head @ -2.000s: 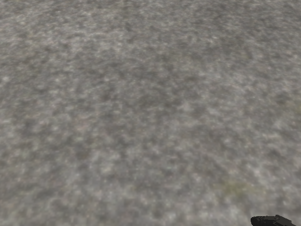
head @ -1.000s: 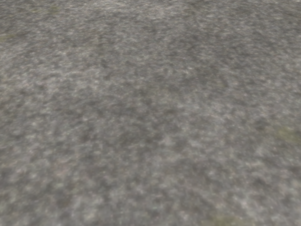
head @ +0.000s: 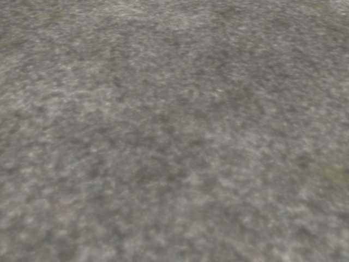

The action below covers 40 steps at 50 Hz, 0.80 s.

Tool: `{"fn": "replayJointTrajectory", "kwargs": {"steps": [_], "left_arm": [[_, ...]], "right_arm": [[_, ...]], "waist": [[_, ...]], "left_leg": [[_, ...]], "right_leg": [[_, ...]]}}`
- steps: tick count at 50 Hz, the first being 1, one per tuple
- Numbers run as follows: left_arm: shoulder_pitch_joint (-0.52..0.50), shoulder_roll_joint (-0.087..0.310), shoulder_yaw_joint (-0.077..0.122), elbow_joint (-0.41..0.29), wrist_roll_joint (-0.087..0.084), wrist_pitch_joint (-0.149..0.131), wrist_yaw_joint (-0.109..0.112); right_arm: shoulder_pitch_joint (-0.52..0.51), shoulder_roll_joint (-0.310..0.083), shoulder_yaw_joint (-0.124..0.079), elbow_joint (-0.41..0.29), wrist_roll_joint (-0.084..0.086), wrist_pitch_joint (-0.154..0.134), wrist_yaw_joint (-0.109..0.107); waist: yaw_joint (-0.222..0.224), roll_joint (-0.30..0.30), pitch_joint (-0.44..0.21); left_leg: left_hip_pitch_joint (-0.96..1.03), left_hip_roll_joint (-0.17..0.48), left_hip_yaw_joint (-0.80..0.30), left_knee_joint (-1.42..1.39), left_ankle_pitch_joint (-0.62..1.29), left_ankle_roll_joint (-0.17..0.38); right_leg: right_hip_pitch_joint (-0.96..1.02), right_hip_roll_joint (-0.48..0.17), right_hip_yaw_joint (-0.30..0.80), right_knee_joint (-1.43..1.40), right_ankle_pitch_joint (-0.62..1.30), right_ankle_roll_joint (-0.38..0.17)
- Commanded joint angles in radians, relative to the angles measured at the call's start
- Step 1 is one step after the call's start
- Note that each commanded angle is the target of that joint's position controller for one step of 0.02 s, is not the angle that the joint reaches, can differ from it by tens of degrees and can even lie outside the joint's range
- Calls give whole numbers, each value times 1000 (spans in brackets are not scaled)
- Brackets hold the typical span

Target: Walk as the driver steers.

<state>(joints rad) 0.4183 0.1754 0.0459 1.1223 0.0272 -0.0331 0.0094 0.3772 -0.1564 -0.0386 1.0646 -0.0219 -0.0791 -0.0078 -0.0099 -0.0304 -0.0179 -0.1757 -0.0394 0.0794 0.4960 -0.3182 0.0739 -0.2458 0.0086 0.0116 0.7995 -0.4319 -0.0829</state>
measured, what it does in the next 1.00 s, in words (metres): walks ahead: right foot, then left foot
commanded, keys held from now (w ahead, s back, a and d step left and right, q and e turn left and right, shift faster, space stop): w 1.00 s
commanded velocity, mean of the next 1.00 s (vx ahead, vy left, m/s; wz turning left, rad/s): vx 0.47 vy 0.00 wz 0.00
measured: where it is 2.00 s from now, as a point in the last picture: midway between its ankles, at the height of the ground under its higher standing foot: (171, 153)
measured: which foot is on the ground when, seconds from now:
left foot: down 0.00-0.38, up 0.40-0.90, down 0.92-1.00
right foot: up 0.00-0.34, down 0.36-0.92, up 0.94-1.00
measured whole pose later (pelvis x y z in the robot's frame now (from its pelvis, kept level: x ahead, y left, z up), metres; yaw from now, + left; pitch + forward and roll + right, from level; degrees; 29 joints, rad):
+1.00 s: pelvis +0.56 +0.02 -0.01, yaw +0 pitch +0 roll +0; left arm 0.41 0.18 0.03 1.07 0.00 -0.09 0.01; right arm 0.11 -0.19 -0.06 0.93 -0.03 -0.08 0.01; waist 0.03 -0.02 0.07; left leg -0.37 -0.05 0.12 0.53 -0.17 0.11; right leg -0.21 0.03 -0.02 1.11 -0.39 -0.09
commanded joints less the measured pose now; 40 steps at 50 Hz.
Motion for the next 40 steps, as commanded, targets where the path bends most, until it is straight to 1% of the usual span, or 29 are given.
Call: {"fn": "replayJointTrajectory", "kwargs": {"steps": [1, 2, 3, 5, 6, 8, 11, 12, 13, 14, 15, 16, 17, 18, 19, 20, 21, 22, 23, 24, 25, 26, 28, 29, 31, 33, 35, 38, 40], "left_arm": [[-159, 39, 3, -117, 12, -47, -26], [-161, 37, 5, -116, 7, -50, -34], [-166, 46, 9, -118, 9, -46, -40], [-182, 44, 13, -126, 9, -33, -43], [-210, 40, 12, -139, 8, -27, -43], [-311, 27, 5, -182, 3, -21, -42], [-452, 10, -11, -240, -8, -18, -43], [-468, 15, -13, -250, -11, -17, -42], [-466, 28, -11, -256, -12, -16, -39], [-440, 47, -5, -254, -13, -17, -33], [-383, 69, 3, -242, -13, -20, -25], [-276, 94, 17, -210, -14, -26, -18], [-124, 113, 31, -158, -13, -34, -11], [15, 156, 50, -117, 4, -40, -2], [116, 250, 72, -110, 28, -41, 0], [60, 247, 74, -114, 3, -28, -14], [-79, 199, 61, -135, -19, -27, -18], [-156, 128, 42, -151, -24, -36, -22], [-180, 87, 29, -145, -16, -48, -22], [-161, 57, 18, -128, -15, -57, -16], [-141, 46, 11, -114, -14, -66, -11], [-107, 52, 9, -101, -13, -74, -8], [-61, 84, 11, -88, -14, -83, -6], [-42, 95, 12, -85, -14, -83, -6], [1, 96, 7, -82, -16, -81, -7], [38, 91, 1, -79, -17, -80, -7], [81, 90, -3, -71, -18, -81, -5], [139, 96, -5, -53, -14, -80, 3], [155, 103, -4, -43, -6, -77, 9]], "right_arm": [[197, -113, -22, 28, -3, 1, -2], [160, -104, -17, 14, -1, -6, -3], [151, -86, -9, 14, 1, -14, -6], [194, -72, 1, 35, 5, -23, -8], [216, -67, 5, 45, 7, -25, -9], [229, -67, 12, 49, 5, -27, -10], [225, -76, 18, 49, 4, -30, -14], [227, -87, 17, 52, 3, -32, -16], [225, -101, 15, 54, 4, -35, -17], [213, -113, 13, 54, 4, -38, -18], [198, -127, 10, 53, 5, -41, -19], [183, -141, 5, 51, 5, -40, -21], [160, -152, 1, 47, 9, -35, -21], [156, -144, 3, 38, 12, -32, -16], [213, -45, 19, 9, 23, -28, -6], [249, -67, 2, 7, 32, -21, 4], [139, -104, -7, -27, 14, -15, 3], [56, -106, -10, -51, 4, -18, 9], [40, -84, -10, -52, 2, -16, 10], [54, -68, -11, -49, -13, -4, 13], [76, -44, -8, -42, -19, 9, 18], [72, -37, -9, -46, -20, 18, 22], [8, -49, -13, -72, -19, 33, 27], [-44, -58, -15, -92, -19, 37, 30], [-152, -70, -16, -130, -14, 40, 35], [-245, -67, -13, -162, -6, 38, 38], [-320, -54, -5, -185, 0, 35, 40], [-405, -56, 0, -212, 4, 31, 40], [-439, -66, -2, -230, 3, 25, 38]], "waist": [[-39, 74, 206], [-18, 63, 191], [-8, 71, 178], [-2, 100, 145], [-4, 106, 138], [-14, 116, 149], [-32, 138, 180], [-32, 149, 179], [-24, 158, 171], [-2, 159, 150], [29, 159, 114], [77, 155, 56], [144, 142, -20], [196, 114, -90], [171, -66, -212], [126, -120, -260], [73, -36, -79], [59, 17, 27], [21, 52, 79], [-9, 46, 88], [-28, 30, 84], [-34, 20, 85], [-38, 4, 102], [-31, 0, 113], [-6, -5, 131], [17, -9, 137], [40, -21, 133], [69, -33, 132], [72, -37, 136]], "left_leg": [[221, 351, -514, -370, -155, 129], [208, 319, -443, -385, -75, 117], [213, 288, -373, -387, 39, 103], [247, 251, -267, -351, 333, 91], [254, 241, -228, -336, 452, 90], [223, 221, -176, -333, 570, 89], [155, 197, -124, -342, 651, 83], [148, 202, -116, -339, 696, 82], [155, 215, -112, -326, 772, 81], [171, 226, -101, -283, 898, 77], [194, 233, -90, -209, 1028, 70], [217, 234, -80, -85, 1111, 62], [196, 222, -65, 92, 1084, 52], [56, 189, -52, 317, 854, 45], [-185, 70, -7, 700, 210, 26], [-382, -42, -108, 930, -173, 26], [-467, 44, -141, 925, -73, 40], [-458, 79, -130, 865, 6, 41], [-408, 110, -131, 801, 41, 38], [-348, 128, -132, 751, 47, 27], [-308, 137, -128, 712, 49, 16], [-303, 137, -115, 687, 53, 6], [-361, 148, -91, 626, 95, -9], [-403, 155, -79, 588, 133, -17], [-473, 161, -56, 493, 210, -32], [-484, 149, -33, 370, 276, -42], [-464, 126, -6, 259, 327, -44], [-464, 96, 18, 154, 339, -28], [-469, 83, 20, 107, 301, -8]], "right_leg": [[-535, -58, 0, 283, 82, -18], [-514, -72, -3, 272, 138, -9], [-503, -78, -17, 256, 176, 2], [-505, -62, -57, 248, 214, 17], [-512, -55, -75, 235, 226, 23], [-503, -39, -108, 149, 259, 31], [-396, -8, -155, -76, 326, 24], [-343, 5, -168, -131, 336, 13], [-290, 17, -176, -164, 337, -3], [-229, 33, -178, -185, 335, -24], [-156, 54, -177, -194, 322, -45], [-56, 74, -166, -210, 309, -66], [104, 79, -156, -276, 340, -86], [309, -11, -63, -306, 275, -112], [520, -308, 337, -346, 111, -196], [541, -419, 740, -538, -3, -296], [386, -380, 607, -587, -131, -254], [232, -342, 480, -625, -67, -223], [127, -298, 379, -648, 57, -190], [57, -260, 296, -655, 165, -165], [24, -235, 234, -661, 234, -150], [17, -222, 200, -663, 308, -150], [28, -202, 138, -679, 378, -146], [42, -195, 119, -692, 391, -142], [84, -179, 89, -701, 458, -128], [118, -161, 54, -694, 548, -109], [158, -154, 29, -682, 629, -92], [265, -173, 20, -657, 713, -91], [343, -199, 20, -623, 783, -102]]}}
